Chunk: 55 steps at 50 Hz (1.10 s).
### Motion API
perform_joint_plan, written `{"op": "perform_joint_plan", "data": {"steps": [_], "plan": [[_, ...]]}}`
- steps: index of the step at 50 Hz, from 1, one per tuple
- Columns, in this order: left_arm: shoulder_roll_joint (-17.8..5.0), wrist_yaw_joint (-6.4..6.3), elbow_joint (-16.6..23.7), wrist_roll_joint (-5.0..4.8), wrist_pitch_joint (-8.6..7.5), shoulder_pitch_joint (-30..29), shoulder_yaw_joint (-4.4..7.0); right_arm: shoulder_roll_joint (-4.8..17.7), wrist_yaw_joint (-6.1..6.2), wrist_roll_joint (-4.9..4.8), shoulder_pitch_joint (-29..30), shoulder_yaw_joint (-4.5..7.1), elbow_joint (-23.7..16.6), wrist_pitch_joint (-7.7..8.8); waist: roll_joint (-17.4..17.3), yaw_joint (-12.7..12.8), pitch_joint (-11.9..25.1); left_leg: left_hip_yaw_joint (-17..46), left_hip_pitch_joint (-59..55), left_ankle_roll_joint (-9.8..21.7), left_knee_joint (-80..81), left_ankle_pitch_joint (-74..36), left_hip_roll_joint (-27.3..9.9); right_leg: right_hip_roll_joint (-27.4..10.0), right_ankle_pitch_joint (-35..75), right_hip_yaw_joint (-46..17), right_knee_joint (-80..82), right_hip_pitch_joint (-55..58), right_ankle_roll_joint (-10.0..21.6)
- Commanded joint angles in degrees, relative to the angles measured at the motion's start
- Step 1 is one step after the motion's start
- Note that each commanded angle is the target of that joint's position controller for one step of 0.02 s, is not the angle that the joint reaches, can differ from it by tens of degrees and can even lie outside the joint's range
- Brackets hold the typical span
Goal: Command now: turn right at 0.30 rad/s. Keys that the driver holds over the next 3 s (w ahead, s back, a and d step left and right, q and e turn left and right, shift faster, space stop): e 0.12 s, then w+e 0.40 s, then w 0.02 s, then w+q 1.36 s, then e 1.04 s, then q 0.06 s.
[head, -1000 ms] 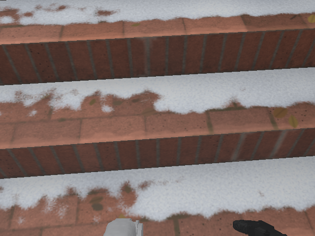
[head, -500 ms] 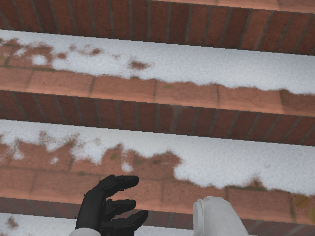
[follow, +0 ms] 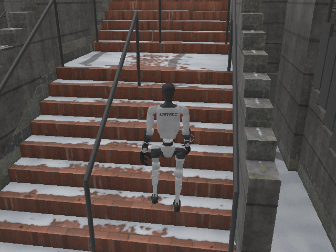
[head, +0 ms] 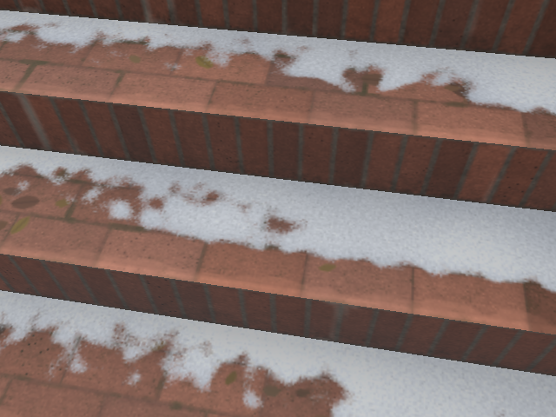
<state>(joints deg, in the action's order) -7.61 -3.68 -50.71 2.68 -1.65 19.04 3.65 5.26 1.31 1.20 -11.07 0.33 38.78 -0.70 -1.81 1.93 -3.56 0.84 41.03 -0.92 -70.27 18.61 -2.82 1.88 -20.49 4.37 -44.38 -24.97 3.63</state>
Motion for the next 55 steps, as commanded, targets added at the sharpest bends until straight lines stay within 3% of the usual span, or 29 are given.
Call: {"op": "perform_joint_plan", "data": {"steps": [1,4,5,6,8,10,11,17,20,24,29,32,35,36,37,38,39,40,41,42,43,44,45,46,47,50,51,53,55], "plan": [[-10.91,-0.26,7.62,0.90,0.06,-2.79,3.05,3.61,0.74,-2.80,-3.33,1.11,-3.16,0.50,12.98,0.16,10.01,-6.86,-18.18,1.32,20.01,6.33,4.38,-12.00,22.38,-18.27,19.34,3.56,9.17],[-7.98,1.33,7.45,-1.30,-0.03,-2.85,2.80,3.84,3.00,-1.32,-9.77,2.25,-1.58,1.88,6.85,-3.61,7.58,-2.48,-31.81,2.81,40.75,-5.41,2.38,-8.39,14.40,-16.77,10.76,-1.05,5.07],[-2.94,1.81,8.61,-1.71,0.05,-2.90,1.61,7.57,3.31,-0.07,-11.23,2.84,-2.81,3.00,-5.09,-4.23,7.37,12.41,-36.92,4.00,49.51,-10.79,-10.73,-2.95,-0.24,-11.50,-2.09,-8.14,1.60],[-4.31,1.42,10.83,-2.57,0.75,-2.26,2.04,11.81,3.58,0.31,-9.29,3.91,-4.40,2.53,-13.54,-3.78,10.51,24.37,-35.28,11.39,52.49,-19.51,-21.67,1.43,-13.72,-5.08,-13.42,-13.83,-1.48],[-7.07,1.67,9.34,-0.09,1.46,-1.78,3.12,9.24,3.89,0.46,-6.88,3.69,-5.53,2.35,-6.47,-2.86,8.33,24.85,-30.81,15.39,56.94,11.82,-18.49,-1.03,-8.30,-6.97,-31.66,-16.90,-3.57],[-7.76,2.68,9.31,0.34,1.98,-2.12,3.92,9.31,3.51,0.08,-4.95,3.71,-4.33,2.54,-6.72,-1.14,5.73,17.61,-28.50,12.80,57.36,20.91,-14.02,-1.51,-2.41,-7.05,-41.15,-20.12,-4.13],[-5.66,3.32,10.53,0.03,2.10,-2.78,2.79,9.82,3.44,0.77,-6.88,4.11,-1.58,2.89,-4.99,-0.18,1.70,13.69,-27.45,12.35,57.28,23.31,-10.99,-1.62,0.54,-7.50,-37.79,-23.16,-4.40],[-3.78,4.30,13.57,0.52,1.49,-8.15,1.31,9.44,2.16,0.80,-14.04,4.70,3.83,6.03,-2.68,-3.04,2.38,10.86,-33.89,12.89,57.98,21.57,-14.25,-1.35,9.78,-7.49,-44.43,-33.19,-4.02],[-5.52,3.76,12.90,0.28,1.83,-8.32,2.03,8.83,1.58,0.96,-13.62,4.65,4.40,7.68,-2.60,-4.16,3.96,9.85,-35.33,12.96,58.73,19.32,-17.41,-0.68,13.14,-6.77,-54.95,-36.40,-2.89],[-4.49,2.93,17.21,-0.12,1.98,-14.51,1.78,11.09,0.56,2.08,-15.55,4.94,7.52,9.66,-2.52,-3.70,-1.00,5.93,-35.84,11.67,61.47,19.73,-20.87,-2.56,8.84,-8.96,-65.87,-45.59,-0.69],[-1.93,2.52,21.49,-0.28,2.28,-22.82,0.58,9.94,0.77,2.66,-21.05,4.15,12.75,11.46,-2.22,-4.96,-5.69,0.96,-42.44,11.48,64.78,13.71,-22.77,-3.25,0.67,-12.61,-72.41,-57.42,1.40],[0.15,2.03,26.71,-0.61,2.56,-31.70,-0.88,12.12,-0.18,2.83,-23.38,4.57,15.88,11.68,-4.96,-7.00,-6.49,1.60,-51.66,12.39,68.17,8.71,-24.23,-5.95,-10.40,-10.91,-79.93,-71.05,2.98],[1.60,3.32,32.63,-1.67,1.63,-38.81,-3.18,8.02,0.69,0.83,-23.56,3.30,19.08,8.97,-4.11,-6.14,-7.43,-2.79,-46.06,9.81,75.15,10.00,-17.97,-12.64,-11.30,-4.16,-61.08,-63.96,4.54],[0.86,5.17,30.41,-2.19,1.73,-32.10,-3.52,9.30,0.96,0.15,-18.54,2.97,17.52,8.70,-4.16,-2.93,-6.48,-8.99,-34.63,10.97,79.55,3.08,-13.80,-12.98,-4.26,1.47,-43.08,-44.29,4.61],[3.79,6.44,29.50,-3.92,1.31,-29.97,-4.31,9.40,0.78,-1.66,-14.67,3.07,16.00,8.58,-2.09,-2.56,-4.76,-10.32,-19.82,11.99,83.17,-8.29,-12.31,-11.82,1.59,3.79,-28.89,-18.03,6.36],[1.59,5.56,25.57,-4.12,2.24,-21.22,-2.53,14.75,-0.15,-1.40,-15.85,4.35,15.51,9.18,-3.32,-1.33,3.92,-9.66,-21.08,14.59,75.16,-31.27,-11.82,-4.91,-3.24,10.13,-28.01,-2.03,5.61],[0.11,3.98,21.18,-3.51,2.77,-6.15,-0.74,20.32,-1.22,-1.82,-16.80,5.54,15.51,10.70,-5.38,5.47,15.43,-10.07,-27.17,14.49,57.70,-71.95,-14.56,0.40,-3.49,9.69,-28.59,13.24,6.21],[-4.60,3.22,19.45,-2.17,2.48,5.93,1.21,24.56,-2.86,-2.83,-14.37,7.23,14.93,11.71,-7.39,12.14,24.81,-7.59,-31.93,11.09,39.11,-78.94,-12.44,1.62,-1.45,3.17,-16.76,20.23,6.27],[-13.66,2.00,18.04,-1.13,1.78,8.92,3.96,19.09,-5.82,-5.93,-13.31,6.33,10.42,12.08,5.60,12.22,30.97,-2.18,-13.11,6.29,14.79,-54.06,-4.21,-13.08,-19.01,-27.83,-0.01,32.53,7.31],[-19.86,1.14,17.96,-0.71,2.34,8.03,5.66,12.70,-7.22,-3.61,-11.91,6.36,7.96,12.22,13.95,11.14,34.29,8.26,-8.08,4.17,-10.87,-9.10,5.89,-23.29,-33.66,-51.72,24.12,27.16,3.78],[-20.06,1.54,17.07,0.10,1.95,-0.81,5.45,5.89,-6.00,-2.48,-14.04,6.13,6.97,11.09,12.33,5.37,30.17,19.05,-0.54,2.30,-33.44,-11.34,6.13,-26.92,-41.71,-57.44,28.82,19.20,-1.30],[-16.70,2.01,14.72,-0.06,1.92,-7.85,3.84,1.33,-4.97,-0.90,-12.76,5.01,4.09,10.00,13.77,-1.33,23.74,15.52,4.25,2.20,-40.50,-17.53,3.19,-26.65,-41.93,-51.72,28.07,11.21,-2.94],[-11.31,2.05,11.97,-1.05,0.63,-12.27,2.17,0.09,-4.04,1.16,-11.37,4.86,2.99,9.21,16.83,-5.04,15.25,9.80,6.70,3.77,-40.61,-24.68,1.39,-23.60,-37.89,-38.82,22.30,4.01,-2.49],[-4.82,2.11,9.69,-1.97,-0.85,-15.35,0.24,-1.21,-3.22,1.89,-13.01,4.16,4.57,8.08,14.81,-7.74,9.16,7.61,8.12,5.05,-40.27,-30.46,1.39,-20.73,-26.69,-23.96,14.50,-3.74,-2.82],[0.04,2.50,7.34,-1.04,-1.80,-15.54,-1.28,-0.33,-3.20,2.01,-13.13,3.88,5.16,7.10,10.32,-8.53,7.54,7.64,8.41,6.20,-42.69,-31.24,3.04,-19.10,-17.31,-16.11,11.62,-6.94,-1.72],[-0.89,3.58,-2.07,-1.68,-4.39,-1.45,-0.68,-5.50,-2.18,1.51,-2.17,1.32,0.07,4.45,3.51,-5.85,2.56,10.05,26.75,8.08,-49.41,-22.33,4.01,-21.25,-3.39,-14.15,18.43,2.19,-0.65],[-3.33,3.21,-0.86,-1.41,-5.43,-0.95,-0.01,-3.26,-1.44,0.36,-3.04,1.88,0.73,3.96,3.61,-5.31,1.50,9.85,28.11,6.94,-46.57,-19.59,4.90,-22.92,2.10,-11.77,21.30,3.38,-0.64],[-1.43,2.63,-2.16,-0.21,-6.27,-0.25,-0.84,0.38,-0.19,0.07,0.48,3.04,1.10,3.26,2.88,-3.98,1.83,5.39,30.04,6.77,-51.87,-19.00,7.67,-22.27,6.12,-5.30,24.34,5.67,-0.70],[-2.72,1.94,-4.50,0.13,-7.07,3.00,-1.22,-1.90,0.75,0.20,5.48,1.82,-1.89,3.00,4.22,-4.70,0.06,5.42,38.40,8.29,-63.12,-15.23,8.41,-23.06,8.97,-1.98,27.53,9.96,-1.12]]}}
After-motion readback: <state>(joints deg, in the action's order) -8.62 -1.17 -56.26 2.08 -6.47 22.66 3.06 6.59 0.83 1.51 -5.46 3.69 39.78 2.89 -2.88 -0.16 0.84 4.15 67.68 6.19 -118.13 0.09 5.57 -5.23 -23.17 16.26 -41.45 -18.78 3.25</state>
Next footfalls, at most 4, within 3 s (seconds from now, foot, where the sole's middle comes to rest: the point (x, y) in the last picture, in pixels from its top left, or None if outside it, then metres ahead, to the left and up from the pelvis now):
0.10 left None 0.12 0.11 -0.74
0.80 right None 0.34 -0.36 -0.57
1.38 left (459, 258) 0.65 -0.29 -0.40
1.84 right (536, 87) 0.95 -0.46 -0.23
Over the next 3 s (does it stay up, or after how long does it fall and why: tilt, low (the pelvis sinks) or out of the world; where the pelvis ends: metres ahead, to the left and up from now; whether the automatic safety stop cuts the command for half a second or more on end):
stays up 1.00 -0.40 0.57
